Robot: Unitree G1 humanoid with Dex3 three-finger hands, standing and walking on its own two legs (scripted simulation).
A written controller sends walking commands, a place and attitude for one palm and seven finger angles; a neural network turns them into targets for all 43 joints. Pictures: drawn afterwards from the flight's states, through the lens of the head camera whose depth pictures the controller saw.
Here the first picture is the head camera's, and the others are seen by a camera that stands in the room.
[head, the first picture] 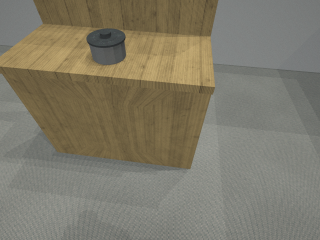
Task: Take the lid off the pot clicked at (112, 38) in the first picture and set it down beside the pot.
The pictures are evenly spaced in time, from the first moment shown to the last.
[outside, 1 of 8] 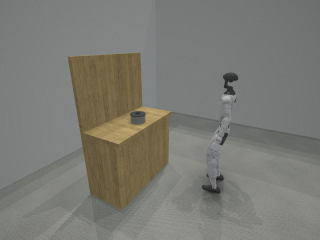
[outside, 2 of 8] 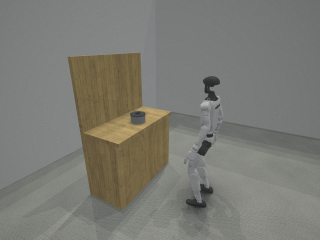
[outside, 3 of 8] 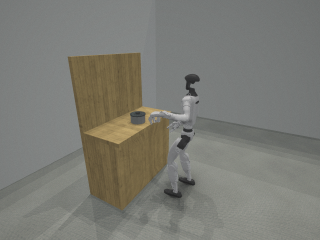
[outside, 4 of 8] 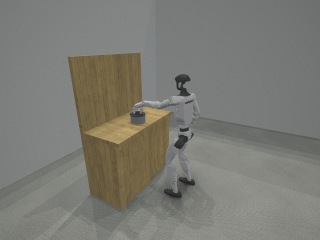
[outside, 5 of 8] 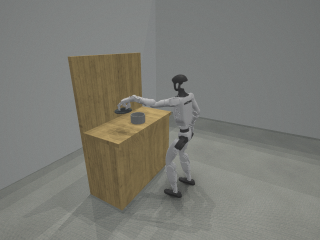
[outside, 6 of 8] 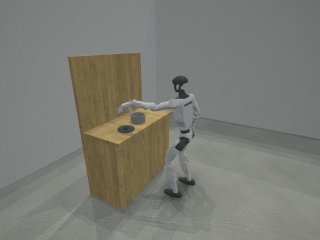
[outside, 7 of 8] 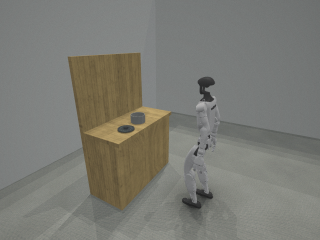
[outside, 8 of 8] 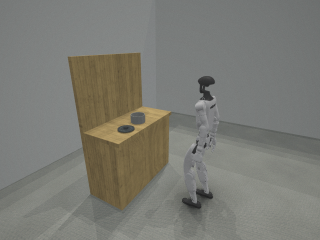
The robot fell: no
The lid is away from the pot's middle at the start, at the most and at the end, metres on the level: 0.00 0.25 0.24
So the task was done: yes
